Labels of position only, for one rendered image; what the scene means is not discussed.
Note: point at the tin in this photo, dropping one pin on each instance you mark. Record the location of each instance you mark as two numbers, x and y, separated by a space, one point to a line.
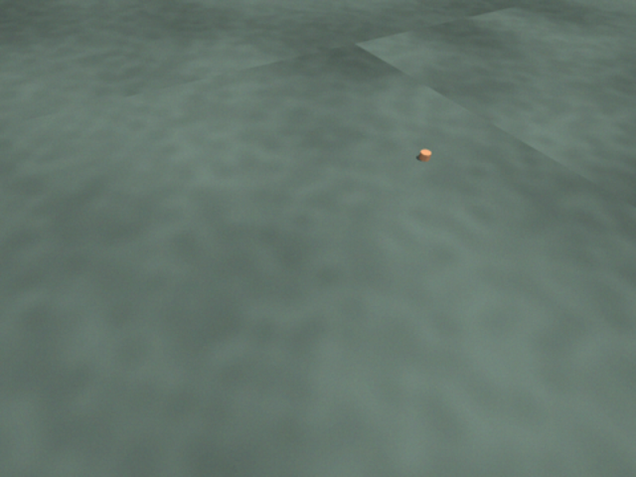
424 155

